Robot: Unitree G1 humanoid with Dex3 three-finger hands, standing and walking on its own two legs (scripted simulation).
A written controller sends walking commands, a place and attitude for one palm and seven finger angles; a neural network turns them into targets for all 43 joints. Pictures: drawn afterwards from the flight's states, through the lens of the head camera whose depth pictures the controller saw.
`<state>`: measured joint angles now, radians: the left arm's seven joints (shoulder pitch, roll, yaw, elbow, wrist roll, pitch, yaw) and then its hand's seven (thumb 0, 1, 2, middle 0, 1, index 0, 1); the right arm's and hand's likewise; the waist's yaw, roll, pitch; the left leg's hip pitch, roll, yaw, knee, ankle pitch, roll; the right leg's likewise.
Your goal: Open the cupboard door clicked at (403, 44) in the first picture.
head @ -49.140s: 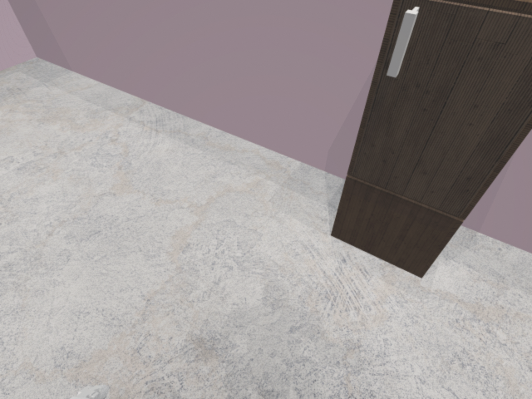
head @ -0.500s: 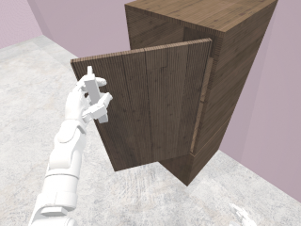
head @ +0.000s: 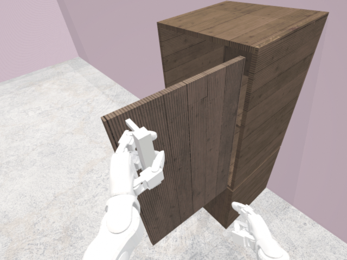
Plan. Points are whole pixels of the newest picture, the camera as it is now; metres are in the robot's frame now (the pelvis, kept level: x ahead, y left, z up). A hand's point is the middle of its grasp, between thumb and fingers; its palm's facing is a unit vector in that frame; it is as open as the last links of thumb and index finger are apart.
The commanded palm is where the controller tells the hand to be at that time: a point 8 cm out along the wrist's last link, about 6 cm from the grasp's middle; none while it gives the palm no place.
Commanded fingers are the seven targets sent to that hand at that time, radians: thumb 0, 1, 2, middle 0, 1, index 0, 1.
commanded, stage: open thumb and fingers to let go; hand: left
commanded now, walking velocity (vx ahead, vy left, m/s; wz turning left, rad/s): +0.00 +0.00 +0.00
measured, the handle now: (142, 153) +0.29 +0.09 +0.16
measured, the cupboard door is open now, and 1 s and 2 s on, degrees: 86 78 84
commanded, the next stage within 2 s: slide the hand sideways off the handle in 0.90 s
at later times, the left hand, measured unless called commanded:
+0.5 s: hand (146, 164) +0.25 +0.07 +0.17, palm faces +0.33 -0.94 +0.01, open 10.9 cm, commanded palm +0.20 +0.10 +0.16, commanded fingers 0.00 -0.50 0.30 -0.30 -1.20 -0.30 -1.20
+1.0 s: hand (143, 158) +0.26 +0.08 +0.18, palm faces +0.27 -0.96 -0.01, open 15.9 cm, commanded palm +0.20 +0.09 +0.16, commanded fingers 0.00 -0.50 0.30 -0.15 -0.30 -0.15 -0.30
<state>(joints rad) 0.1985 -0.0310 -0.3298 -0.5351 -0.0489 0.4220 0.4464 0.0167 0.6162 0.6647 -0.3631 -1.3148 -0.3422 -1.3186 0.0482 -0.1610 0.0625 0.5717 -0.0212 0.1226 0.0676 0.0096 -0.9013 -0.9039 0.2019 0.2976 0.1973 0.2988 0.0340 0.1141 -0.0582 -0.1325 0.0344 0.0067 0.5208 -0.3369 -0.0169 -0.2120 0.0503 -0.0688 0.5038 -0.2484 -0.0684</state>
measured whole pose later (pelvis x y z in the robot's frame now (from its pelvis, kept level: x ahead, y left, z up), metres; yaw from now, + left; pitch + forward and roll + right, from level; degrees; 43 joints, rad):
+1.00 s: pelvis -0.03 +0.04 +0.00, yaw +2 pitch -5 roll +0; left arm -0.13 -0.10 -0.37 -0.26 0.01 0.42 0.59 -0.01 -0.49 0.30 -0.21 -0.50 -0.17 -0.47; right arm 0.06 -0.14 0.06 0.69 -0.02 0.06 0.08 0.01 -0.90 -0.90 0.20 0.30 0.20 0.30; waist 0.05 0.07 0.01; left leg -0.16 -0.04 -0.01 0.55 -0.31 0.03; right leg -0.23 -0.02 -0.07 0.53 -0.22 -0.01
